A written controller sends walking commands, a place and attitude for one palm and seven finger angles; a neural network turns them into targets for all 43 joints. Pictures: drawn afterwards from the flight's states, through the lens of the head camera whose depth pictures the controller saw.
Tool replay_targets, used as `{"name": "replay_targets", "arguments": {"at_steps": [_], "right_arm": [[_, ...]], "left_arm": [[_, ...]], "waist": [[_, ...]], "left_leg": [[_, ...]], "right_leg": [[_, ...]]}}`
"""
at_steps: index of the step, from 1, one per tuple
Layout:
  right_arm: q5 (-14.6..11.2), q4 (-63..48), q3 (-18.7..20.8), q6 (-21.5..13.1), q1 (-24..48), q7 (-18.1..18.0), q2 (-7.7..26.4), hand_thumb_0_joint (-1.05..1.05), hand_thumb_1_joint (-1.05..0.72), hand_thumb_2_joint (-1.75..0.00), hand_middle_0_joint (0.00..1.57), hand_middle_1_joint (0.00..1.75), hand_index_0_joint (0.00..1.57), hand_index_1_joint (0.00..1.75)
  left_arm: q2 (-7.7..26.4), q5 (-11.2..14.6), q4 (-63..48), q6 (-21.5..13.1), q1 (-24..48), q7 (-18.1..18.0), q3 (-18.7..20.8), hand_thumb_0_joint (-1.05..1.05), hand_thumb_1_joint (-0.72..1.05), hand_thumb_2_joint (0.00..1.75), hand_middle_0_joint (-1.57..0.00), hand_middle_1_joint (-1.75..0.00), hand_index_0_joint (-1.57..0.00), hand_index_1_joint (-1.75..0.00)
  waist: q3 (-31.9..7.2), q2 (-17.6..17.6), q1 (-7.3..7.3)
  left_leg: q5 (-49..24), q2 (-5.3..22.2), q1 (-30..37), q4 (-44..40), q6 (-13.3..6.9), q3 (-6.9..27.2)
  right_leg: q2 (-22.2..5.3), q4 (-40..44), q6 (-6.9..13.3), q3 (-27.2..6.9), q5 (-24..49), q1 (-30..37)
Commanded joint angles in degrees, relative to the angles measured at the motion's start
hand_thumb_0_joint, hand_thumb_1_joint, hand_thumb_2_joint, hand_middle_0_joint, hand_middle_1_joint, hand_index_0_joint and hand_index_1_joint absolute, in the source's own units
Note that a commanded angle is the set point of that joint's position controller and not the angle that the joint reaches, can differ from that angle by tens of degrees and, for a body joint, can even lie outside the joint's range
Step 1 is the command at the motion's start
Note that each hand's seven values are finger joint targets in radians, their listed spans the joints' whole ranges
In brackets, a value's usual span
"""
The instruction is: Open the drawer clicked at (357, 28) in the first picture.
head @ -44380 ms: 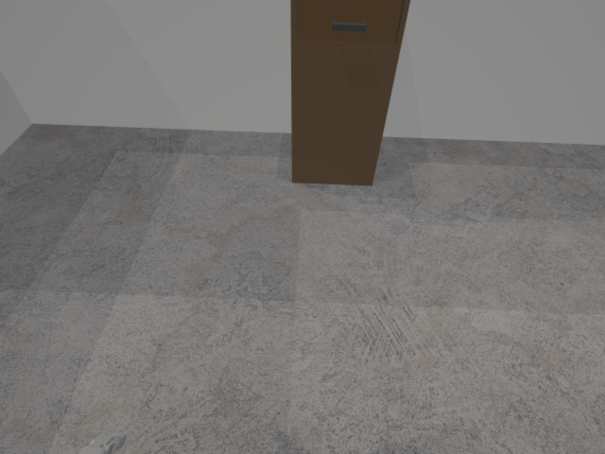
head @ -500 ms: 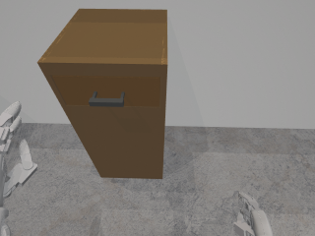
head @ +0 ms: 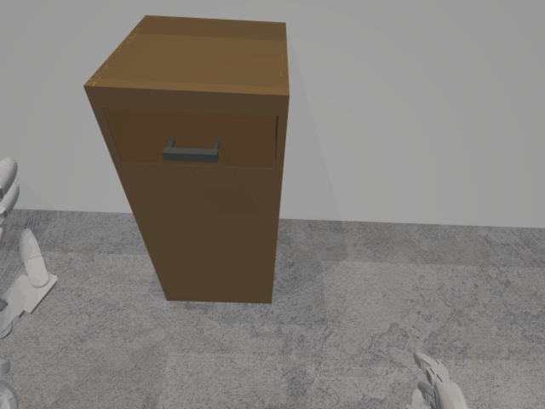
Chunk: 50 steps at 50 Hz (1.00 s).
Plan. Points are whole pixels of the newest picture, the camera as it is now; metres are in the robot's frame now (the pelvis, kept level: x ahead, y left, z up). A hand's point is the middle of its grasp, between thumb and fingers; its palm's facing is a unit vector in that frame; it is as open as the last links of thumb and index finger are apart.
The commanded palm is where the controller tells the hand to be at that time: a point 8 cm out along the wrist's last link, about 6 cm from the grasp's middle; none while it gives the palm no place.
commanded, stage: step back with the hand held close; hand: left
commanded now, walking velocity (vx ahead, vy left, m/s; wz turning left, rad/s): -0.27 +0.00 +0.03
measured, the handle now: (192, 149) +0.63 +0.21 +0.02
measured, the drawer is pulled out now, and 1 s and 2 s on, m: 0.00 0.00 0.00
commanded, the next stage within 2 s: stop stepping back and stand still in 0.40 s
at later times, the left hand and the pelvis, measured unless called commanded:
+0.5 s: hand (59, 348) +0.13 +0.19 +0.20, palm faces +0.28 -0.82 -0.49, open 7.4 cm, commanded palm +0.05 +0.25 +0.22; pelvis -0.09 -0.03 +0.02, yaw -2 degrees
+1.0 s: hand out of the picture +0.02 +0.21 +0.20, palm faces +0.41 -0.83 -0.37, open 7.4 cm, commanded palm -0.04 +0.26 +0.22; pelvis -0.17 -0.02 +0.01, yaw +0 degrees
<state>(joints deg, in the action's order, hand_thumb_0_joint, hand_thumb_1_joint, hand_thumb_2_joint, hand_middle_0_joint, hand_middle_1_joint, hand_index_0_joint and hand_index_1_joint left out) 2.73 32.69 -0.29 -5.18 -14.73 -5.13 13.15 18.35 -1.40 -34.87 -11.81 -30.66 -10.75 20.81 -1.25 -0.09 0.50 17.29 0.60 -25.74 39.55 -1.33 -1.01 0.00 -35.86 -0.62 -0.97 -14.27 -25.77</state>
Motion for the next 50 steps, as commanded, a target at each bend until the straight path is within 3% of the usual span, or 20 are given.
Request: {"name": "replay_targets", "arguments": {"at_steps": [1, 4, 8, 9, 10, 11, 12, 14, 16, 23, 25, 26, 27, 28, 31, 36, 39, 42, 47, 50], "right_arm": [[0.91, -9.73, 3.09, -5.24, 3.93, -1.54, 4.25, 0.00, -0.90, -0.90, 0.20, 0.30, 0.20, 0.30], [-2.28, -8.44, 3.77, -6.73, 5.47, 0.88, 5.32, 0.00, -0.90, -0.90, 0.20, 0.30, 0.20, 0.30], [-2.00, -6.43, 2.31, -7.33, 7.59, 1.86, 5.26, 0.00, -0.90, -0.90, 0.20, 0.30, 0.20, 0.30], [-2.09, -5.81, 2.39, -7.30, 7.77, 2.27, 5.24, 0.00, -0.90, -0.90, 0.20, 0.30, 0.20, 0.30], [-2.12, -5.51, 2.41, -6.88, 7.97, 2.66, 4.63, 0.00, -0.90, -0.90, 0.20, 0.30, 0.20, 0.30], [-1.91, -4.81, 2.54, -6.27, 8.87, 2.92, 4.75, 0.00, -0.90, -0.90, 0.20, 0.30, 0.20, 0.30], [-1.16, -3.61, 1.77, -6.54, 9.06, 2.78, 4.37, 0.00, -0.90, -0.90, 0.20, 0.30, 0.20, 0.30], [-2.38, -3.70, 2.36, -6.42, 7.53, 2.53, 3.21, 0.00, -0.90, -0.90, 0.20, 0.30, 0.20, 0.30], [-2.15, -4.65, 1.25, -5.19, 8.46, 1.82, 2.34, 0.00, -0.90, -0.90, 0.20, 0.30, 0.20, 0.30], [-2.25, -7.11, 1.64, -3.92, 5.36, 0.57, 4.47, 0.00, -0.90, -0.90, 0.20, 0.30, 0.20, 0.30], [-2.18, -7.38, 2.74, -3.17, 4.05, 0.53, 6.03, 0.00, -0.90, -0.90, 0.20, 0.30, 0.20, 0.30], [-2.15, -8.50, 3.91, -3.18, 4.60, 0.31, 7.17, 0.00, -0.90, -0.90, 0.20, 0.30, 0.20, 0.30], [-2.34, -9.69, 4.45, -3.45, 4.77, 0.72, 6.83, 0.00, -0.90, -0.90, 0.20, 0.30, 0.20, 0.30], [-2.89, -9.90, 4.71, -4.33, 4.70, 1.45, 6.89, 0.00, -0.90, -0.90, 0.20, 0.30, 0.20, 0.30], [-0.95, -9.03, 3.68, -5.85, 4.72, 1.23, 5.96, 0.00, -0.90, -0.90, 0.20, 0.30, 0.20, 0.30], [-2.77, -7.68, 2.59, -6.65, 5.23, 1.43, 6.83, 0.00, -0.90, -0.90, 0.20, 0.30, 0.20, 0.30], [-2.12, -6.52, 2.29, -6.03, 5.96, 1.36, 6.55, 0.00, -0.90, -0.90, 0.20, 0.30, 0.20, 0.30], [-2.43, -4.98, 2.60, -4.83, 6.06, 1.12, 5.42, 0.00, -0.90, -0.90, 0.20, 0.30, 0.20, 0.30], [-1.51, -5.45, 1.36, -4.48, 6.12, 0.39, 4.58, 0.00, -0.90, -0.90, 0.20, 0.30, 0.20, 0.30], [-1.46, -6.90, 1.59, -4.78, 6.18, 0.20, 6.32, 0.00, -0.90, -0.90, 0.20, 0.30, 0.20, 0.30]], "left_arm": [[12.75, 0.40, -16.81, -4.08, 6.20, -1.89, 8.20, 0.00, 0.90, 0.90, -0.20, -0.30, -0.20, -0.30], [11.89, 2.75, -10.51, -3.84, -1.50, -0.31, 8.49, 0.00, 0.90, 0.90, -0.20, -0.30, -0.20, -0.30], [11.42, 3.96, -10.62, -2.66, -2.00, 0.06, 7.15, 0.00, 0.90, 0.90, -0.20, -0.30, -0.20, -0.30], [11.87, 3.77, -11.38, -2.72, -0.22, 0.57, 6.76, 0.00, 0.90, 0.90, -0.20, -0.30, -0.20, -0.30], [14.55, 3.40, -12.01, -3.06, 1.44, 0.74, 7.67, 0.00, 0.90, 0.90, -0.20, -0.30, -0.20, -0.30], [17.29, 3.02, -11.50, -3.08, 2.10, 0.40, 9.64, 0.00, 0.90, 0.90, -0.20, -0.30, -0.20, -0.30], [18.52, 2.98, -11.15, -4.11, 7.39, 0.10, 10.17, 0.00, 0.90, 0.90, -0.20, -0.30, -0.20, -0.30], [14.28, 2.09, -7.13, -3.16, 1.97, 0.94, 7.94, 0.00, 0.90, 0.90, -0.20, -0.30, -0.20, -0.30], [15.18, 1.55, -7.61, -3.78, 1.26, 1.17, 9.03, 0.00, 0.90, 0.90, -0.20, -0.30, -0.20, -0.30], [15.25, 2.62, -13.99, -4.12, -3.84, 0.99, 9.62, 0.00, 0.90, 0.90, -0.20, -0.30, -0.20, -0.30], [15.62, 3.39, -16.04, -4.81, -5.12, 1.15, 9.94, 0.00, 0.90, 0.90, -0.20, -0.30, -0.20, -0.30], [16.21, 3.61, -17.66, -4.93, -6.53, 1.25, 10.71, 0.00, 0.90, 0.90, -0.20, -0.30, -0.20, -0.30], [16.46, 3.29, -18.12, -5.20, -9.35, 1.31, 11.73, 0.00, 0.90, 0.90, -0.20, -0.30, -0.20, -0.30], [16.63, 4.00, -18.70, -5.45, -10.36, 1.85, 11.77, 0.00, 0.90, 0.90, -0.20, -0.30, -0.20, -0.30], [17.84, 4.26, -20.66, -4.95, -7.15, 2.25, 13.91, 0.00, 0.90, 0.90, -0.20, -0.30, -0.20, -0.30], [12.87, 3.33, -14.30, -3.08, -4.06, 1.77, 8.77, 0.00, 0.90, 0.90, -0.20, -0.30, -0.20, -0.30], [12.48, 2.83, -9.67, -3.11, 0.63, 1.41, 7.64, 0.00, 0.90, 0.90, -0.20, -0.30, -0.20, -0.30], [12.79, 2.49, -9.57, -2.06, 2.84, 0.91, 6.03, 0.00, 0.90, 0.90, -0.20, -0.30, -0.20, -0.30], [12.92, 2.06, -10.42, -2.42, 2.43, 0.53, 5.88, 0.00, 0.90, 0.90, -0.20, -0.30, -0.20, -0.30], [12.08, 2.25, -10.85, -3.18, 0.27, 0.46, 5.74, 0.00, 0.90, 0.90, -0.20, -0.30, -0.20, -0.30]], "waist": [[-1.34, 15.50, 1.19], [-4.00, 11.20, -0.91], [-1.77, 8.74, -0.69], [-0.38, 2.74, -0.52], [0.85, -8.98, -0.27], [1.04, -15.82, -1.60], [0.69, -11.90, -0.98], [-7.33, -10.75, -0.08], [-7.89, -5.94, -0.08], [-11.23, -6.17, -0.03], [-12.01, 0.02, 0.90], [-12.63, 6.68, 0.23], [-14.85, 11.83, -0.95], [-14.82, 10.93, -1.29], [-7.97, 16.50, 0.11], [-2.26, 7.00, 0.73], [0.72, -1.25, 0.97], [-1.06, -7.77, 0.62], [-0.72, -2.40, 0.88], [2.90, 9.43, 0.44]], "left_leg": [[21.60, 18.63, -15.36, -32.32, -8.03, 24.44], [16.09, 13.28, -6.15, -27.33, -5.43, 11.70], [13.05, 11.25, -5.30, -24.01, -2.32, 8.89], [12.84, 8.00, -4.15, -17.98, -0.45, 5.86], [11.36, 2.70, -4.16, -3.87, 2.44, 1.62], [11.66, -2.38, -5.82, 14.63, 4.20, -0.36], [11.21, -0.90, -6.56, 22.29, 3.80, 2.10], [7.46, -1.27, -7.74, 25.45, 4.01, 2.56], [6.52, -0.88, -6.60, 20.92, 4.58, -1.03], [4.87, -0.77, 1.15, -7.42, 2.41, -1.19], [-12.32, 0.65, 8.03, -19.58, 2.06, 1.49], [-30.95, 8.17, 11.96, -20.87, -0.26, 9.61], [-46.84, 13.28, 19.63, -16.38, -1.83, 12.01], [-48.54, 14.83, 22.37, -15.88, -2.84, 11.07], [-36.68, 13.39, 14.14, -20.45, -2.99, 10.48], [-3.68, 9.25, 1.65, -20.28, -1.46, 5.70], [9.45, 2.71, 2.67, -12.82, 0.57, 3.35], [6.92, 0.07, 8.17, 4.46, 0.91, 0.16], [5.64, 0.96, 12.01, -12.80, -0.59, -0.52], [19.47, 10.29, 6.22, -26.06, -4.94, 14.43]], "right_leg": [[5.31, -31.41, -0.46, -0.55, -14.53, 8.09], [3.99, -24.04, -0.41, 2.61, -14.22, 7.66], [2.54, 5.03, 1.12, 4.45, -10.24, 16.57], [-0.63, 14.32, 2.20, 1.48, -7.40, 14.35], [-11.20, 25.02, 5.74, -14.16, -10.40, 8.10], [-21.75, 29.53, 9.52, -27.06, 0.18, 2.46], [-22.73, 25.10, 10.00, -19.68, 17.33, 2.57], [-15.97, 15.08, 5.44, -9.30, 38.12, 13.52], [-13.92, 12.43, 5.97, -5.33, 46.72, 17.06], [-12.90, 11.50, 6.95, -6.45, 45.83, 25.68], [-8.33, 6.75, 3.37, -2.87, 38.21, 24.09], [-3.57, 2.92, 0.62, -0.67, 25.56, 19.84], [-1.16, 0.90, -0.21, 0.66, 8.00, 11.71], [0.00, 0.02, 0.19, 0.92, -3.45, 7.78], [1.13, -3.87, -0.13, 2.61, -8.44, 7.44], [0.05, 10.09, -0.99, 2.68, 1.58, 19.95], [-6.47, 19.59, 3.10, -8.76, -9.26, 10.42], [-14.93, 27.97, 7.65, -19.42, -25.31, 2.02], [-10.70, 21.47, 5.67, -9.15, -20.13, 4.01], [-1.13, 8.07, 1.64, -2.47, -12.98, 4.76]]}}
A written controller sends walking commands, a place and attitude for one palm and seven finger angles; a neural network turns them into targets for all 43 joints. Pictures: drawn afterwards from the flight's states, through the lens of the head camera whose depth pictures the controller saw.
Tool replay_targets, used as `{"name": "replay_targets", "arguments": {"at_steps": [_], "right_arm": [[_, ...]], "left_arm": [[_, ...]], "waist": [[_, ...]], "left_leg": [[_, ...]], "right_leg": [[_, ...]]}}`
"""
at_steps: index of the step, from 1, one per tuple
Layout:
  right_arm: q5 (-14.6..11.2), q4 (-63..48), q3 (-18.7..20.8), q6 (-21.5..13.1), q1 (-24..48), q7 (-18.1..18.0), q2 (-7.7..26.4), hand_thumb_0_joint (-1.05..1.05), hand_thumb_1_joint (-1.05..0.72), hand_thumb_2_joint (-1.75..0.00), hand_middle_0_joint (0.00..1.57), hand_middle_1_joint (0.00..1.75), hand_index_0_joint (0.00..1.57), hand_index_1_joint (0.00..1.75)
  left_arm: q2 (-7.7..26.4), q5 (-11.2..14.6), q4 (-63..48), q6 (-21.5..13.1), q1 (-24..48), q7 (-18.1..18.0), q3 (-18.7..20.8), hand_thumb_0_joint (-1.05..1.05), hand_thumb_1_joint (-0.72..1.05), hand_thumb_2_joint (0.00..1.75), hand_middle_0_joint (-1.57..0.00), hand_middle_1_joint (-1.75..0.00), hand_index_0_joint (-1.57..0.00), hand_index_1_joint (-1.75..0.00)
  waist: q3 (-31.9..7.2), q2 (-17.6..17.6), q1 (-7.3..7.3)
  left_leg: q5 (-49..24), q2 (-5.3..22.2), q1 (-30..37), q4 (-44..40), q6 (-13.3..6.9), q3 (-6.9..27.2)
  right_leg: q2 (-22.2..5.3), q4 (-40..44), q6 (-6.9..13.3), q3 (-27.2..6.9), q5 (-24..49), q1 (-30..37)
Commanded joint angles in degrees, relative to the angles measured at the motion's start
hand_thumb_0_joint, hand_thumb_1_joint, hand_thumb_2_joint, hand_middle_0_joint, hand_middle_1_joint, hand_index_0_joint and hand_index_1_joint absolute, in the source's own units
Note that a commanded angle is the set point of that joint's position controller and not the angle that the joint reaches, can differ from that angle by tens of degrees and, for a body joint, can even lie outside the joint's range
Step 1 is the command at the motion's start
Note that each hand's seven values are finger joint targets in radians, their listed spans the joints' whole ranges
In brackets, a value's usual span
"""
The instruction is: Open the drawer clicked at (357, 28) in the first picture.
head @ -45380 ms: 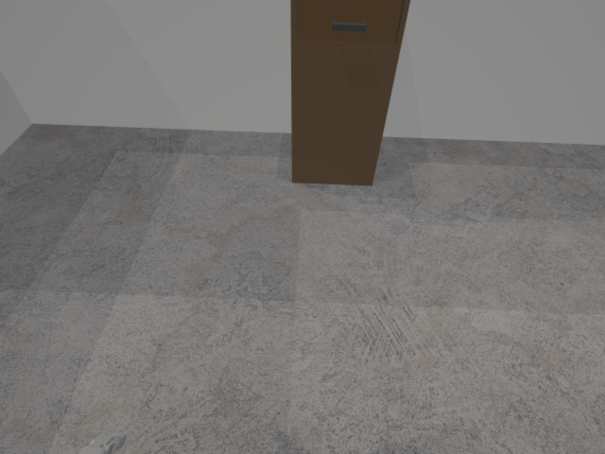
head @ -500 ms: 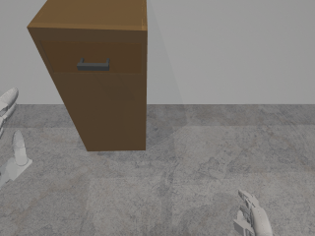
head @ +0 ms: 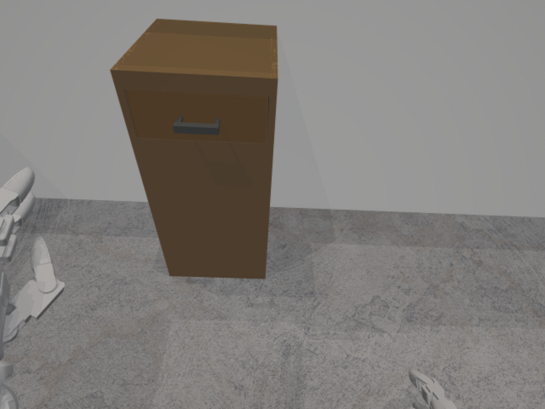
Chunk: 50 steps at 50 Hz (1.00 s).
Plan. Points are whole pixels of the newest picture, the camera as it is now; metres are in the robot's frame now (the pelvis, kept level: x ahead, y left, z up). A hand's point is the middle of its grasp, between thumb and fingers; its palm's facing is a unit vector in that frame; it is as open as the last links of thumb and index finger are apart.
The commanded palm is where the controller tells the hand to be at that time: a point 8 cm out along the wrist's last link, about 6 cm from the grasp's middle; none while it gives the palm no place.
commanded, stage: stop stepping back and stand still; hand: left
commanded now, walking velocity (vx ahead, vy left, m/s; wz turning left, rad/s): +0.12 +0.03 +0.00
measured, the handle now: (197, 124) +0.80 +0.23 +0.01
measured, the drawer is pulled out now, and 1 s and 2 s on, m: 0.00 0.00 0.00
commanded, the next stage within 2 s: let the arm hang, fingers relaxed in 0.20 s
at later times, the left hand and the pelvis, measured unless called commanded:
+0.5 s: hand (127, 393) +0.18 +0.23 -0.10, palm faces +0.03 -0.94 -0.34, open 7.4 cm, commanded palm none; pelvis +0.01 +0.02 -0.01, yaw +2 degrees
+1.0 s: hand out of the picture +0.03 +0.25 -0.15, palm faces +0.02 -0.94 -0.33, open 7.4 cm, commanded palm none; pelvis +0.01 +0.01 +0.01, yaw +2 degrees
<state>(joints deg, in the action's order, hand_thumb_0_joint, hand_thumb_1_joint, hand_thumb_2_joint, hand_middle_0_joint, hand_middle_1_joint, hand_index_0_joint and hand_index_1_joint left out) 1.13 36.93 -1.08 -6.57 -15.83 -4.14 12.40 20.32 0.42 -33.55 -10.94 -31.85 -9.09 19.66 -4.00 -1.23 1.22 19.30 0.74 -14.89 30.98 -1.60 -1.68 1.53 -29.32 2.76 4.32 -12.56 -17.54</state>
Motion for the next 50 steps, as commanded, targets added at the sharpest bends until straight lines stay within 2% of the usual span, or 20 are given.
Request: {"name": "replay_targets", "arguments": {"at_steps": [1, 3, 5, 9, 11, 14, 15, 16, 18, 20, 22, 25, 26, 27, 28, 29, 31, 34, 43, 50], "right_arm": [[-0.29, -10.88, 2.43, -3.07, 7.43, -0.95, 6.55, 0.00, -0.90, -0.90, 0.20, 0.30, 0.20, 0.30], [-0.49, -11.22, 2.53, -3.12, 7.79, -1.14, 6.48, 0.00, -0.90, -0.90, 0.20, 0.30, 0.20, 0.30], [-0.39, -10.79, 2.81, -3.60, 7.51, -0.94, 6.76, 0.00, -0.90, -0.90, 0.20, 0.30, 0.20, 0.30], [-0.53, -9.69, 3.23, -4.10, 6.32, -0.10, 6.38, 0.00, -0.90, -0.90, 0.20, 0.30, 0.20, 0.30], [-0.92, -9.25, 3.66, -3.71, 6.87, 0.20, 6.26, 0.00, -0.90, -0.90, 0.20, 0.30, 0.20, 0.30], [-0.74, -9.31, 2.89, -3.78, 6.44, 0.34, 5.63, 0.00, -0.90, -0.90, 0.20, 0.30, 0.20, 0.30], [0.28, 6.14, 7.24, -4.75, 3.91, 5.25, 15.06, 0.00, -0.90, -0.90, 0.20, 0.30, 0.20, 0.30], [-0.22, 4.36, 7.28, -1.95, -0.20, 5.21, 13.65, 0.00, -0.90, -0.90, 0.20, 0.30, 0.20, 0.30], [0.17, 2.82, 6.03, 0.65, 0.93, 4.21, 12.34, 0.00, -0.90, -0.90, 0.20, 0.30, 0.20, 0.30], [1.23, 1.65, 4.88, 1.98, -0.82, 3.38, 12.59, 0.00, -0.90, -0.90, 0.20, 0.30, 0.20, 0.30], [1.84, 1.68, 4.46, 2.85, 1.84, 2.79, 12.92, 0.00, -0.90, -0.90, 0.20, 0.30, 0.20, 0.30], [0.63, 3.24, 4.01, 4.11, 6.73, 2.94, 13.17, 0.00, -0.90, -0.90, 0.20, 0.30, 0.20, 0.30], [0.01, 3.69, 3.84, 4.28, 6.37, 3.22, 11.55, 0.00, -0.90, -0.90, 0.20, 0.30, 0.20, 0.30], [-0.46, 4.37, 3.50, 4.60, 4.68, 3.54, 9.12, 0.00, -0.90, -0.90, 0.20, 0.30, 0.20, 0.30], [-0.65, 5.77, 3.31, 5.09, 2.08, 3.74, 8.36, 0.00, -0.90, -0.90, 0.20, 0.30, 0.20, 0.30], [-0.43, 7.68, 3.18, 5.60, 1.03, 3.80, 7.76, 0.00, -0.90, -0.90, 0.20, 0.30, 0.20, 0.30], [-0.31, 10.31, 3.14, 6.05, 0.87, 3.58, 7.59, 0.00, -0.90, -0.90, 0.20, 0.30, 0.20, 0.30], [-0.24, 13.60, 3.06, 5.65, 1.07, 3.04, 8.05, 0.00, -0.90, -0.90, 0.20, 0.30, 0.20, 0.30], [-0.37, 20.06, 3.22, 6.16, 1.12, 2.66, 10.03, 0.00, -0.90, -0.90, 0.20, 0.30, 0.20, 0.30], [-0.40, 22.35, 3.38, 5.79, 2.29, 2.89, 11.82, 0.00, -0.90, -0.90, 0.20, 0.30, 0.20, 0.30]], "left_arm": [[10.66, 0.39, -11.54, -4.03, 0.99, -1.34, 7.84, 0.00, 0.90, 0.90, -0.20, -0.30, -0.20, -0.30], [10.52, -0.52, -10.69, -3.62, 1.29, -1.35, 8.77, 0.00, 0.90, 0.90, -0.20, -0.30, -0.20, -0.30], [10.27, -0.46, -10.29, -3.52, 1.48, -1.10, 8.32, 0.00, 0.90, 0.90, -0.20, -0.30, -0.20, -0.30], [10.85, 0.52, -10.44, -4.29, 1.92, -0.78, 8.41, 0.00, 0.90, 0.90, -0.20, -0.30, -0.20, -0.30], [11.02, 0.54, -11.64, -4.17, 2.66, -0.86, 8.12, 0.00, 0.90, 0.90, -0.20, -0.30, -0.20, -0.30], [10.81, 0.53, -12.48, -4.52, 0.93, -0.94, 8.42, 0.00, 0.90, 0.90, -0.20, -0.30, -0.20, -0.30], [1.46, -5.08, 36.46, 5.89, 5.74, 7.05, -13.38, 0.00, 0.90, 0.90, -0.20, -0.30, -0.20, -0.30], [-0.99, -3.89, 37.09, 9.95, 3.95, 8.13, -12.90, 0.00, 0.90, 0.90, -0.20, -0.30, -0.20, -0.30], [-3.09, -3.00, 37.03, 11.40, 8.13, 8.27, -13.75, 0.00, 0.90, 0.90, -0.20, -0.30, -0.20, -0.30], [-1.48, -2.61, 41.47, 11.51, 13.05, 8.10, -14.12, 0.00, 0.90, 0.90, -0.20, -0.30, -0.20, -0.30], [-0.56, -2.49, 48.93, 11.18, 14.86, 8.11, -14.56, 0.00, 0.90, 0.90, -0.20, -0.30, -0.20, -0.30], [2.67, -2.11, 60.73, 11.16, 11.85, 8.50, -14.67, 0.00, 0.90, 0.90, -0.20, -0.30, -0.20, -0.30], [5.13, -2.25, 63.99, 10.78, 11.10, 8.37, -14.72, 0.00, 0.90, 0.90, -0.20, -0.30, -0.20, -0.30], [7.11, -2.29, 66.64, 10.40, 11.30, 8.30, -15.09, 0.00, 0.90, 0.90, -0.20, -0.30, -0.20, -0.30], [8.25, -2.04, 68.66, 10.24, 14.29, 8.56, -15.81, 0.00, 0.90, 0.90, -0.20, -0.30, -0.20, -0.30], [7.52, -1.80, 70.61, 10.16, 17.06, 8.76, -16.21, 0.00, 0.90, 0.90, -0.20, -0.30, -0.20, -0.30], [5.37, -1.41, 74.77, 9.95, 19.01, 8.54, -16.68, 0.00, 0.90, 0.90, -0.20, -0.30, -0.20, -0.30], [2.88, -0.88, 80.50, 9.84, 17.23, 8.15, -16.71, 0.00, 0.90, 0.90, -0.20, -0.30, -0.20, -0.30], [2.84, -0.87, 90.77, 10.32, 19.04, 7.81, -17.73, 0.00, 0.90, 0.90, -0.20, -0.30, -0.20, -0.30], [4.89, -0.96, 93.33, 9.83, 21.36, 7.76, -17.60, 0.00, 0.90, 0.90, -0.20, -0.30, -0.20, -0.30]], "waist": [[4.53, 12.85, -0.42], [6.10, 11.67, -0.71], [5.76, 7.49, -0.56], [1.42, -4.25, 0.04], [1.30, -5.59, -0.30], [0.39, -2.21, 0.07], [1.96, 2.37, 3.73], [-1.70, 7.30, 2.12], [0.69, 9.43, 1.87], [1.87, 1.11, 2.19], [1.97, -3.07, -0.08], [-0.20, 2.00, -3.90], [-0.84, -0.47, -3.88], [-0.59, -2.72, -2.53], [0.04, -0.79, 0.00], [1.11, 1.47, 1.07], [1.96, -2.62, 1.05], [0.49, 7.45, -0.22], [6.23, 4.13, -0.81], [5.16, 0.31, -0.74]], "left_leg": [[26.34, 13.11, -10.34, -21.40, -5.27, 18.00], [26.53, 12.71, -18.09, -21.23, -4.77, 15.01], [17.09, 9.79, -15.44, -15.10, -3.75, 10.17], [3.87, 1.01, -8.99, 2.60, -0.10, 1.02], [3.09, 0.50, -8.00, 9.70, 0.70, 0.05], [-4.33, 1.59, -1.64, -1.92, 0.45, 0.73], [-18.65, 4.62, -1.00, 6.51, -0.84, 6.24], [-29.61, 8.03, 2.06, 0.92, -2.18, 10.60], [-32.27, 14.63, -0.17, -6.15, -7.98, 19.38], [-41.64, 16.36, 2.24, -6.64, -10.49, 22.84], [-49.45, 15.53, 4.52, -3.77, -10.89, 19.24], [-33.06, 8.86, -3.09, -1.36, -4.86, 10.23], [-18.46, 3.63, -6.79, 0.80, -1.72, 7.03], [-3.53, -0.82, -7.52, 4.21, 0.51, 2.93], [4.41, -1.54, -2.78, 4.49, 0.96, 1.51], [2.94, -1.30, 1.41, 3.17, 0.73, 2.35], [-6.46, 0.08, 3.58, 0.25, 0.29, 4.17], [-16.24, 3.65, 4.89, -4.90, -0.50, 6.60], [-8.47, 5.85, 3.27, -13.32, -1.11, 8.80], [-10.78, 5.78, 5.70, -14.75, -1.01, 8.49]], "right_leg": [[-1.48, -5.24, -2.73, -3.97, -12.38, 0.98], [-1.04, -8.17, -3.10, -2.45, -8.71, 7.13], [-1.87, -0.88, -2.71, -3.30, -6.03, 8.37], [-12.84, 12.52, 3.05, -20.95, -12.07, 3.94], [-17.14, 16.38, 5.73, -25.54, -14.95, 2.94], [-13.89, 10.26, 3.75, -16.08, 1.14, 4.44], [-12.19, -4.96, 1.11, -8.29, 15.98, -5.12], [-6.35, -10.64, -1.48, -5.12, 11.23, -5.07], [-1.49, -22.94, -3.46, -4.35, -16.25, -11.67], [-1.75, -29.85, -3.63, -8.83, -17.69, -14.27], [-2.89, -25.17, -3.54, -8.71, -15.35, -12.69], [-2.84, -4.86, -2.85, -7.88, 0.61, 7.05], [-5.78, 0.03, -1.29, -14.69, 9.74, 11.39], [-13.46, 4.62, 1.92, -22.97, 13.78, 10.84], [-17.28, 7.14, 5.26, -24.97, 9.97, 5.37], [-15.13, 7.63, 5.64, -23.65, 4.79, 1.13], [-9.97, 7.10, 3.30, -18.63, 6.17, 1.57], [-6.88, 4.69, 1.17, -13.70, 12.54, 6.79], [-5.74, 9.30, 0.28, -11.10, 3.79, 8.29], [-6.55, 10.74, -0.08, -11.11, 5.04, 9.03]]}}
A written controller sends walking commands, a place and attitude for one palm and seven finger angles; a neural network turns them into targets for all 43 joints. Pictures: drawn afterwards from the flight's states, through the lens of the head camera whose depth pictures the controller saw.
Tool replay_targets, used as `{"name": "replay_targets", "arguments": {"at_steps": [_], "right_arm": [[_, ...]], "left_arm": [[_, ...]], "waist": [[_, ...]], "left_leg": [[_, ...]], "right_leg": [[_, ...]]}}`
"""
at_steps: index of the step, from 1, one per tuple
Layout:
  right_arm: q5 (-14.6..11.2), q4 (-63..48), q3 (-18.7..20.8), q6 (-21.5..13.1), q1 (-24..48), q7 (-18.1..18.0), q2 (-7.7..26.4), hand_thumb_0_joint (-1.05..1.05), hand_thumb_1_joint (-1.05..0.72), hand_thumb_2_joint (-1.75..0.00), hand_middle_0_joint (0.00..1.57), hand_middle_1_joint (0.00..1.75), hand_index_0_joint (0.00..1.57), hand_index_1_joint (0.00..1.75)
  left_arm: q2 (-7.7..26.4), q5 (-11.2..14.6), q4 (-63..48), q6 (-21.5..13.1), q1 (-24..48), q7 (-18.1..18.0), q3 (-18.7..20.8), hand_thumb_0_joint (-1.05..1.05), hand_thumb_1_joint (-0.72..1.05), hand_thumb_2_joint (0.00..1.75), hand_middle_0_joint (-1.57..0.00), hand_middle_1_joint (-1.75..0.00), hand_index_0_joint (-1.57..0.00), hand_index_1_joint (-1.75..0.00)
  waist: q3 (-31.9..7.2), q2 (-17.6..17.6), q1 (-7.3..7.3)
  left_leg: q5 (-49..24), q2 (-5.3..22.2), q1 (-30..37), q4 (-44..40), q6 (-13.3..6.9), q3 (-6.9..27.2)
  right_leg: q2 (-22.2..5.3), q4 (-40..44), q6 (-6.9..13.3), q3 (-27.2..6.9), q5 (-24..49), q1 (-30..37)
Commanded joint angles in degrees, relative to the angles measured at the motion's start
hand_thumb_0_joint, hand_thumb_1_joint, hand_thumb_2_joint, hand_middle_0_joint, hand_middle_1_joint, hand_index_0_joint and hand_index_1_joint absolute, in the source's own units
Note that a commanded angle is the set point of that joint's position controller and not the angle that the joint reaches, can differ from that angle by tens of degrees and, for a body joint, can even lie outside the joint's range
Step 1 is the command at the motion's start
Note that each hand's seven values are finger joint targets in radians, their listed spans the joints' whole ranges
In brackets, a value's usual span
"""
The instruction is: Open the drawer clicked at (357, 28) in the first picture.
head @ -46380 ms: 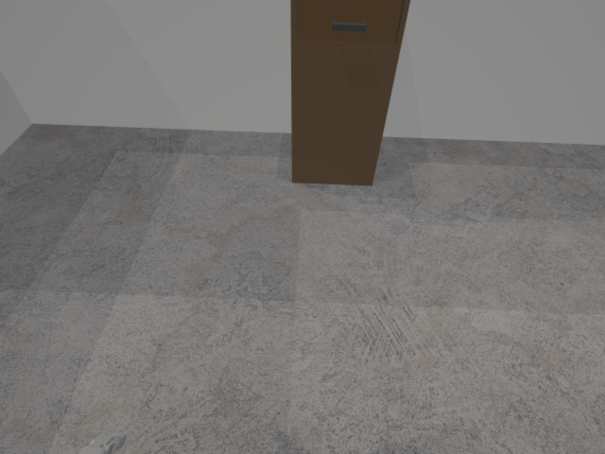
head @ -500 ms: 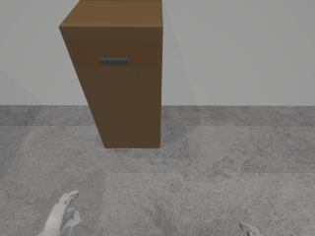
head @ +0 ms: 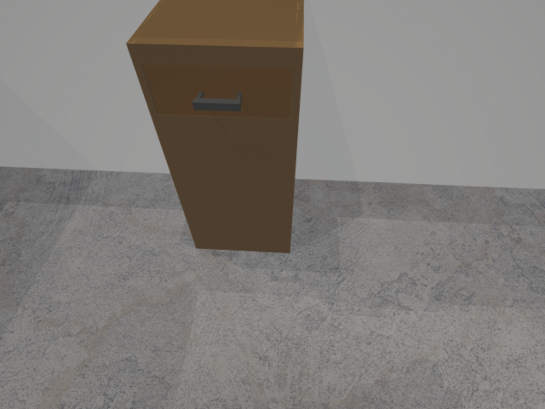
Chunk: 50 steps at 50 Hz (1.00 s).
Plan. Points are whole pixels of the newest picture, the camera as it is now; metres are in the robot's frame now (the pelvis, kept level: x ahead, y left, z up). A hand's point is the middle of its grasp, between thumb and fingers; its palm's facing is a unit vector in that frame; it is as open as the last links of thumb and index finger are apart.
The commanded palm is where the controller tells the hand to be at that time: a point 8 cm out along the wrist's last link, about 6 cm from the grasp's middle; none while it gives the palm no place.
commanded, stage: let the arm hang, fingers relaxed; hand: left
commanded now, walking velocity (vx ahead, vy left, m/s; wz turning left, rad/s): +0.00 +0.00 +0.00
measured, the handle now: (218, 100) +0.80 +0.19 +0.00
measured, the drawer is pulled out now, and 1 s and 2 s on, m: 0.00 0.00 0.00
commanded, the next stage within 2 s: look to check the result in 0.40 s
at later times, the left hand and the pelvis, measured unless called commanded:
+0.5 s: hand out of the picture +0.08 +0.23 -0.16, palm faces -0.04 -0.95 -0.31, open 7.4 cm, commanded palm none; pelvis +0.01 -0.01 +0.00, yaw +0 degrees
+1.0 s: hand out of the picture +0.11 +0.23 -0.15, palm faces -0.03 -0.93 -0.36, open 7.4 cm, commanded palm none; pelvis +0.03 -0.02 +0.00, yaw +0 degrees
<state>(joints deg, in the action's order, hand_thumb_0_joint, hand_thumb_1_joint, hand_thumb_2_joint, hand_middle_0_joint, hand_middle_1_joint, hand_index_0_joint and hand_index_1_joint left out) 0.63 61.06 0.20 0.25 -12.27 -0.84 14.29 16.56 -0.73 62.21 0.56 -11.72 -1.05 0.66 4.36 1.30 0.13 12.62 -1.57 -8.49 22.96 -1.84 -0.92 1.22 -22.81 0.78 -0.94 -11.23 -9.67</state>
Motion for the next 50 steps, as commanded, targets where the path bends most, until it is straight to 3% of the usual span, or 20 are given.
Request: {"name": "replay_targets", "arguments": {"at_steps": [1, 8, 22, 38, 50], "right_arm": [[0.01, -1.75, 2.16, -1.06, -0.82, -0.35, 10.32, 0.00, -0.90, -0.90, 0.20, 0.30, 0.20, 0.30], [0.19, -0.70, 2.13, -1.10, 1.23, -0.10, 10.92, 0.00, -0.90, -0.90, 0.20, 0.30, 0.20, 0.30], [0.20, -0.49, 2.06, -1.40, 3.29, -0.13, 12.98, 0.00, -0.90, -0.90, 0.20, 0.30, 0.20, 0.30], [0.11, -0.59, 2.10, -1.26, 4.55, -0.36, 14.83, 0.00, -0.90, -0.90, 0.20, 0.30, 0.20, 0.30], [0.12, -1.21, 2.23, -1.17, 5.87, -0.21, 15.77, 0.00, -0.90, -0.90, 0.20, 0.30, 0.20, 0.30]], "left_arm": [[8.98, 0.15, -2.37, -1.76, 1.37, -0.31, 1.47, 0.00, 0.90, 0.90, -0.20, -0.30, -0.20, -0.30], [10.10, 0.03, -1.95, -1.98, 3.68, -0.31, 1.61, 0.00, 0.90, 0.90, -0.20, -0.30, -0.20, -0.30], [11.79, 0.14, -1.98, -2.44, 5.58, -0.12, 1.86, 0.00, 0.90, 0.90, -0.20, -0.30, -0.20, -0.30], [13.33, 0.33, -1.57, -2.72, 6.47, -0.34, 1.97, 0.00, 0.90, 0.90, -0.20, -0.30, -0.20, -0.30], [14.28, 0.27, -2.13, -2.91, 7.43, -0.31, 2.16, 0.00, 0.90, 0.90, -0.20, -0.30, -0.20, -0.30]], "waist": [[-3.17, -1.71, 0.24], [-1.25, -2.12, 0.31], [-4.78, 0.46, 0.45], [-6.61, -1.05, 0.71], [-6.16, -1.58, 0.68]], "left_leg": [[-4.71, 8.00, -0.54, -6.60, -0.77, 7.55], [-4.14, 7.84, -0.36, -8.11, -0.48, 7.43], [-7.66, 8.08, 2.19, -8.07, 0.05, 6.82], [-14.25, 8.52, 5.32, -7.16, 0.34, 6.14], [-14.33, 8.49, 5.74, -7.31, 0.50, 5.86]], "right_leg": [[-6.23, 4.28, 1.92, -6.07, 4.08, 1.02], [-6.57, 5.65, 1.58, -6.25, 2.96, 0.48], [-7.17, 6.45, 1.83, -6.54, 6.30, 3.00], [-7.57, 6.07, 2.03, -6.24, 15.02, 5.00], [-7.71, 6.62, 2.01, -6.46, 16.54, 5.45]]}}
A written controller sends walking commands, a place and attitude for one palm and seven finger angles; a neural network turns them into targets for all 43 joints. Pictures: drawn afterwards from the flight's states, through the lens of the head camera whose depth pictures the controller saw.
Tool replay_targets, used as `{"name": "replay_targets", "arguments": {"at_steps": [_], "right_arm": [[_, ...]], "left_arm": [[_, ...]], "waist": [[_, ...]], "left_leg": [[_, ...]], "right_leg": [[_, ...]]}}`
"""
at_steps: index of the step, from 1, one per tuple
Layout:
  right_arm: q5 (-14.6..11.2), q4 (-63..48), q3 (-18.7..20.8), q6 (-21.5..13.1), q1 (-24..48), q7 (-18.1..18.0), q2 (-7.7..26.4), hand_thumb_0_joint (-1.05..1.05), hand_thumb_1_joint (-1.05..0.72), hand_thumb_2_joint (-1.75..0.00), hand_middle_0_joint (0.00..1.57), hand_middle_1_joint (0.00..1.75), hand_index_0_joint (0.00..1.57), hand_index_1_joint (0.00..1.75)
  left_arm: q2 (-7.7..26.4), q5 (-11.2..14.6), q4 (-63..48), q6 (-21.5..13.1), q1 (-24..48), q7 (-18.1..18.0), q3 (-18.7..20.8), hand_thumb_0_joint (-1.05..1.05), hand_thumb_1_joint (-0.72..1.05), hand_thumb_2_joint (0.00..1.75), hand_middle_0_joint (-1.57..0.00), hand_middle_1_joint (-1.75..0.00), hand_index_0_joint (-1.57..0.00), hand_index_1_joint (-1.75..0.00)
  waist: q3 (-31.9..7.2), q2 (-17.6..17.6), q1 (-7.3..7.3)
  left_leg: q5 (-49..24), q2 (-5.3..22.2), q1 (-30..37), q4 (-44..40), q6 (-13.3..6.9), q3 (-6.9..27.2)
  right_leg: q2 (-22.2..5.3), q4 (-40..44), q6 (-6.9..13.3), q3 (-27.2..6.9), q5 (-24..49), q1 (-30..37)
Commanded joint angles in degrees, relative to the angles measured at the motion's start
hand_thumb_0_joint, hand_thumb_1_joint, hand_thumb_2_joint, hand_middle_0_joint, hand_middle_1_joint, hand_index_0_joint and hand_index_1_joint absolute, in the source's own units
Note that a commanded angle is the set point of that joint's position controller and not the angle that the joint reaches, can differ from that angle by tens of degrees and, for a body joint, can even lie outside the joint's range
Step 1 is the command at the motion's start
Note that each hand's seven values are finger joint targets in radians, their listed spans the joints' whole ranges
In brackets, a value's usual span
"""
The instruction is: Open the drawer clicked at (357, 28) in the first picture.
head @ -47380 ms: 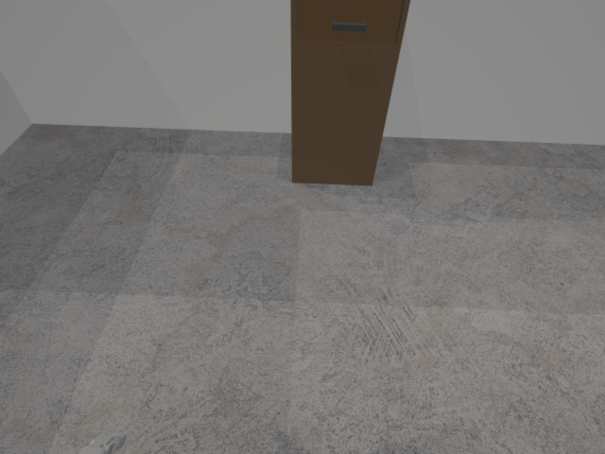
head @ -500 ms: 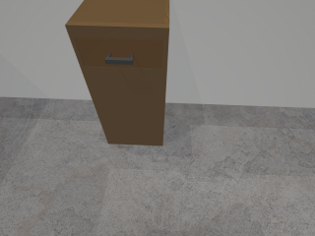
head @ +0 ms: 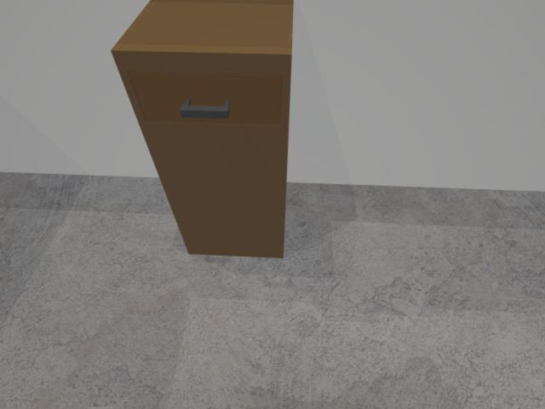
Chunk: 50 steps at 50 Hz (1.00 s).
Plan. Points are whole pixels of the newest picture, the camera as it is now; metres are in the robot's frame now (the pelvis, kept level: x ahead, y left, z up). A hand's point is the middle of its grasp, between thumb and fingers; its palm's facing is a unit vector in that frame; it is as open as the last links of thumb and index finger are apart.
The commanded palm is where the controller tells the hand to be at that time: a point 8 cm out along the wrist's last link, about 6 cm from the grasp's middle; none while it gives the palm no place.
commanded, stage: take the last steps up to it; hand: left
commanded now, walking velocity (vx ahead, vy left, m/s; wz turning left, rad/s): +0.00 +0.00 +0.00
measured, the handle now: (206, 107) +0.78 +0.21 -0.01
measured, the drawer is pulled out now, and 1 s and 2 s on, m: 0.00 0.00 0.00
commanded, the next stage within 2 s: come to a stop and stand still in 0.82 s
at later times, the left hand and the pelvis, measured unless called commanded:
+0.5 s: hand out of the picture +0.05 +0.20 -0.20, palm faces -0.01 -0.98 -0.19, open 7.4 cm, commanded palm none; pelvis +0.07 +0.01 -0.02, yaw -1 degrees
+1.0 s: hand (200, 345) +0.26 +0.16 -0.21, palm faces +0.04 -0.98 -0.18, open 7.2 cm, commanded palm none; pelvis +0.21 -0.02 -0.03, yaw +1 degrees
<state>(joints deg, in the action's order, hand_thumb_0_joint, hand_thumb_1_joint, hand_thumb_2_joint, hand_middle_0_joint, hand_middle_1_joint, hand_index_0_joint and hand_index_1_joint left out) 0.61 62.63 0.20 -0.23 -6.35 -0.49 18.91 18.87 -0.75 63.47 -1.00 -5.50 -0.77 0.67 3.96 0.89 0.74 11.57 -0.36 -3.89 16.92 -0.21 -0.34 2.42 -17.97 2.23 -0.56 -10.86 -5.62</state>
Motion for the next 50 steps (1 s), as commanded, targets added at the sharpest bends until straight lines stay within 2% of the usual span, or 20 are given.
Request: {"name": "replay_targets", "arguments": {"at_steps": [1, 6, 12, 19, 21, 22, 23, 26, 29, 32, 34, 35, 36, 37, 39, 44, 46, 48, 49, 50], "right_arm": [[0.04, -3.00, 2.31, -0.66, -0.05, -0.53, 11.19, 0.00, -0.90, -0.90, 0.20, 0.30, 0.20, 0.30], [0.27, -2.05, 1.13, -0.16, -1.80, -0.28, 6.16, 0.00, -0.90, -0.90, 0.20, 0.30, 0.20, 0.30], [1.13, -1.15, 0.63, 0.46, -5.64, 0.40, 2.68, 0.00, -0.90, -0.90, 0.20, 0.30, 0.20, 0.30], [0.64, -0.85, 0.98, -1.31, -11.22, -0.69, -0.57, 0.00, -0.90, -0.90, 0.20, 0.30, 0.20, 0.30], [0.83, 1.39, 1.77, -1.86, -18.13, -1.27, 0.63, 0.00, -0.90, -0.90, 0.20, 0.30, 0.20, 0.30], [1.52, 3.68, 2.67, -2.08, -25.68, -1.89, 2.68, 0.00, -0.90, -0.90, 0.20, 0.30, 0.20, 0.30], [1.58, 5.07, 2.59, -1.87, -30.23, -2.05, 1.78, 0.00, -0.90, -0.90, 0.20, 0.30, 0.20, 0.30], [1.39, 4.09, 2.10, -2.20, -28.69, -2.61, -1.19, 0.00, -0.90, -0.90, 0.20, 0.30, 0.20, 0.30], [1.54, 3.73, 1.91, -2.77, -26.67, -2.93, -1.66, 0.00, -0.90, -0.90, 0.20, 0.30, 0.20, 0.30], [1.06, 3.62, 1.63, -2.82, -25.22, -2.85, -1.81, 0.00, -0.90, -0.90, 0.20, 0.30, 0.20, 0.30], [0.33, 2.86, 2.05, -2.53, -22.45, -2.71, -1.08, 0.00, -0.90, -0.90, 0.20, 0.30, 0.20, 0.30], [-0.33, 2.21, 2.00, -2.82, -21.71, -2.26, -2.51, 0.00, -0.90, -0.90, 0.20, 0.30, 0.20, 0.30], [-1.02, 0.13, 1.65, -3.04, -22.17, -1.76, -6.22, 0.00, -0.90, -0.90, 0.20, 0.30, 0.20, 0.30], [-0.82, -0.74, 2.40, -2.30, -18.80, -1.68, -5.71, 0.00, -0.90, -0.90, 0.20, 0.30, 0.20, 0.30], [0.04, -1.60, 2.64, -1.70, -16.58, -0.86, -8.42, 0.00, -0.90, -0.90, 0.20, 0.30, 0.20, 0.30], [0.72, 0.75, 1.98, 0.24, -25.30, 0.07, -12.20, 0.00, -0.90, -0.90, 0.20, 0.30, 0.20, 0.30], [1.04, 1.69, 1.97, -0.53, -28.82, -0.18, -11.82, 0.00, -0.90, -0.90, 0.20, 0.30, 0.20, 0.30], [1.81, -0.27, 2.97, -1.48, -26.81, -1.25, -3.79, 0.00, -0.90, -0.90, 0.20, 0.30, 0.20, 0.30], [1.68, -2.33, 2.97, -1.24, -21.54, -1.81, -3.24, 0.00, -0.90, -0.90, 0.20, 0.30, 0.20, 0.30], [1.69, -4.51, 2.57, -1.51, -16.76, -1.91, -2.31, 0.00, -0.90, -0.90, 0.20, 0.30, 0.20, 0.30]], "left_arm": [[12.18, 0.20, -3.64, -1.40, 1.07, -0.62, 2.31, 0.00, 0.90, 0.90, -0.20, -0.30, -0.20, -0.30], [7.70, 0.34, -2.70, -0.83, -1.20, -0.65, 1.32, 0.00, 0.90, 0.90, -0.20, -0.30, -0.20, -0.30], [6.39, -0.13, -2.09, 0.48, -5.11, 0.44, 1.61, 0.00, 0.90, 0.90, -0.20, -0.30, -0.20, -0.30], [4.84, 0.15, -1.59, -0.35, -10.76, 0.14, 3.45, 0.00, 0.90, 0.90, -0.20, -0.30, -0.20, -0.30], [1.75, 0.39, -2.84, -0.58, -8.87, 0.23, 3.14, 0.00, 0.90, 0.90, -0.20, -0.30, -0.20, -0.30], [-0.69, 0.45, -4.71, -0.80, -5.10, 0.34, 2.47, 0.00, 0.90, 0.90, -0.20, -0.30, -0.20, -0.30], [-1.71, 0.30, -6.94, -1.30, -0.41, 0.12, 1.91, 0.00, 0.90, 0.90, -0.20, -0.30, -0.20, -0.30], [-2.53, -0.04, -8.38, -0.99, 2.10, 0.61, 2.57, 0.00, 0.90, 0.90, -0.20, -0.30, -0.20, -0.30], [-5.41, -0.02, -9.27, -0.55, 2.40, 1.95, 2.24, 0.00, 0.90, 0.90, -0.20, -0.30, -0.20, -0.30], [-5.81, 0.03, -7.87, 0.01, -2.98, 2.21, 2.56, 0.00, 0.90, 0.90, -0.20, -0.30, -0.20, -0.30], [-4.30, 0.02, -4.58, -0.18, -14.29, 1.95, 3.74, 0.00, 0.90, 0.90, -0.20, -0.30, -0.20, -0.30], [-1.13, -0.28, -2.63, -0.84, -21.71, 1.49, 4.84, 0.00, 0.90, 0.90, -0.20, -0.30, -0.20, -0.30], [4.30, -0.38, -2.12, -1.54, -26.71, 0.69, 6.16, 0.00, 0.90, 0.90, -0.20, -0.30, -0.20, -0.30], [4.78, 0.46, -2.51, -1.03, -24.10, 0.26, 5.97, 0.00, 0.90, 0.90, -0.20, -0.30, -0.20, -0.30], [1.18, -0.03, -5.65, -0.52, -11.83, -0.79, 4.75, 0.00, 0.90, 0.90, -0.20, -0.30, -0.20, -0.30], [-1.10, -0.78, -8.24, -1.21, -4.43, -0.42, 4.56, 0.00, 0.90, 0.90, -0.20, -0.30, -0.20, -0.30], [-3.06, -0.29, -7.92, -0.65, -5.05, -0.02, 4.29, 0.00, 0.90, 0.90, -0.20, -0.30, -0.20, -0.30], [-8.17, 0.79, -9.31, 0.04, -5.52, 0.19, 2.85, 0.00, 0.90, 0.90, -0.20, -0.30, -0.20, -0.30], [-5.76, 0.39, -9.39, 0.02, -4.55, 0.18, 3.12, 0.00, 0.90, 0.90, -0.20, -0.30, -0.20, -0.30], [-6.39, 0.29, -9.35, -0.47, -5.89, 0.43, 2.77, 0.00, 0.90, 0.90, -0.20, -0.30, -0.20, -0.30]], "waist": [[-5.88, -1.56, -0.01], [-6.74, -1.45, -0.09], [2.40, -3.14, -0.81], [0.45, -4.19, -0.40], [-0.83, 4.28, 2.58], [-0.76, 12.11, 5.58], [2.66, 12.58, 6.60], [6.76, 5.15, 4.65], [5.61, 7.67, 2.90], [1.99, 6.34, -0.06], [-1.42, 2.72, -5.67], [-5.02, -2.78, -8.70], [-9.66, -17.02, -9.63], [-6.33, -12.28, -8.27], [5.15, -6.79, -2.65], [-1.05, -3.78, 4.01], [-2.42, 1.11, 4.78], [1.98, 22.90, 3.70], [3.21, 15.19, 1.98], [1.72, 7.14, -0.59]], "left_leg": [[-13.21, 7.30, 1.33, -0.99, -1.20, 5.20], [-8.79, 6.80, 1.33, -0.18, -0.52, 4.14], [11.04, 3.94, -7.75, 3.08, -0.99, 2.63], [1.12, 3.35, -9.95, 10.85, -0.76, -0.84], [-12.45, 7.62, 3.13, 7.14, -3.66, 5.25], [-24.09, 14.82, 12.22, 4.52, -7.96, 16.10], [-35.29, 20.98, 15.90, 1.39, -12.73, 22.04], [-35.09, 20.17, 12.31, 2.21, -12.15, 17.34], [-30.24, 15.28, 6.93, 1.26, -8.71, 9.62], [-32.94, 12.81, -3.10, 4.59, -7.06, 4.66], [-29.39, 10.28, -10.69, 14.75, -5.29, 1.90], [-20.01, 6.90, -17.59, 26.41, -3.03, -0.80], [12.56, -0.42, -25.76, 47.05, -0.72, -3.94], [23.72, 1.40, -27.75, 59.46, -1.41, 0.73], [20.54, 7.67, -26.37, 54.80, -1.39, 3.30], [11.07, 6.57, -6.30, 28.28, -0.23, -3.44], [5.68, 4.04, 1.97, 15.00, 1.05, -5.50], [13.16, 21.43, -7.06, -6.26, -6.24, 21.82], [4.36, 22.96, -10.92, -6.56, -10.12, 21.06], [-6.85, 20.13, -15.41, -2.67, -9.32, 15.04]], "right_leg": [[-8.84, 1.91, 0.57, -7.03, 16.17, 1.25], [-8.74, 1.98, -0.03, -7.17, 11.27, 1.51], [-9.00, 3.69, 2.09, -10.86, -18.07, -3.76], [-11.52, -4.61, 6.04, -10.45, 4.89, 2.89], [-5.78, -18.65, 3.48, -2.73, 14.70, -7.66], [-1.41, -31.89, 1.29, 3.38, 6.55, -20.50], [-0.96, -40.24, 0.49, 3.03, -18.96, -31.89], [-6.41, -41.43, 0.31, 0.48, -17.90, -35.74], [-5.85, -32.96, 0.26, 4.65, -11.92, -29.11], [-1.58, -24.69, 0.90, 9.66, -5.79, -11.49], [-0.58, -18.78, 1.74, 9.51, 1.03, 5.12], [-6.25, -14.13, 4.11, 1.31, -0.19, 16.04], [-24.00, -2.25, 11.24, -25.83, -1.33, 18.80], [-28.00, 3.76, 13.79, -32.82, -6.51, 10.46], [-24.92, 5.52, 11.55, -22.81, -15.72, -10.89], [-17.19, 4.18, 7.93, -6.66, -15.81, -24.68], [-12.17, -4.39, 5.09, -2.46, -22.21, -28.21], [-2.87, -24.35, -1.38, 6.09, -18.00, -28.63], [-5.05, -28.47, -1.23, 1.47, -16.95, -23.81], [-5.76, -23.81, -1.43, 0.96, -15.77, -15.82]]}}
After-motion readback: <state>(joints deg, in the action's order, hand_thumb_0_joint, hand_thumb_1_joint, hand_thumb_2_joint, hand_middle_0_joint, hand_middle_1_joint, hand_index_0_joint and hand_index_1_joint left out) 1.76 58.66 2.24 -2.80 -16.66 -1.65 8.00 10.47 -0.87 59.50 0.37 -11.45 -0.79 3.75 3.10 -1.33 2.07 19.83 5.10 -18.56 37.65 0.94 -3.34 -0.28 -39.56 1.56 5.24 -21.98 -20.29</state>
